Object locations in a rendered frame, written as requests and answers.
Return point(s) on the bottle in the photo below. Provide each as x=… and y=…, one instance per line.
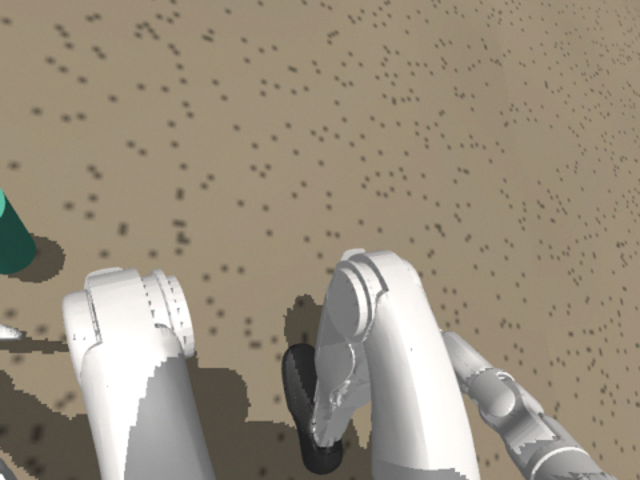
x=17, y=248

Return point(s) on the right robot foot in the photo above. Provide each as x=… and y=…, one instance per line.
x=299, y=381

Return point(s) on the left robot hand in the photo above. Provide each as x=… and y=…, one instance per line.
x=8, y=333

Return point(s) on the left robot arm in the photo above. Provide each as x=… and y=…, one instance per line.
x=5, y=472

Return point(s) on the right robot arm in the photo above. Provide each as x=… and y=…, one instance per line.
x=537, y=444

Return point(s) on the right robot hand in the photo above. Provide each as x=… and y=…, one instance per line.
x=466, y=361

